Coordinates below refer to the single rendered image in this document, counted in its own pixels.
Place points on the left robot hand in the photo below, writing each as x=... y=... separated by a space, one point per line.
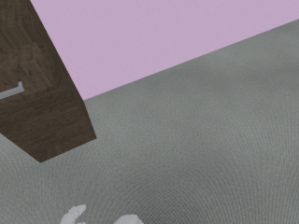
x=73 y=214

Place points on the handle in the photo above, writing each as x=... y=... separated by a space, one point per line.
x=13 y=91

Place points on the left robot thigh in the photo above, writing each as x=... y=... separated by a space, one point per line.
x=129 y=219

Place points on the cabinet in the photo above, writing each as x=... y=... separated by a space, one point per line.
x=52 y=121

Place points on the drawer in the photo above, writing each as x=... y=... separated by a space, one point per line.
x=28 y=65

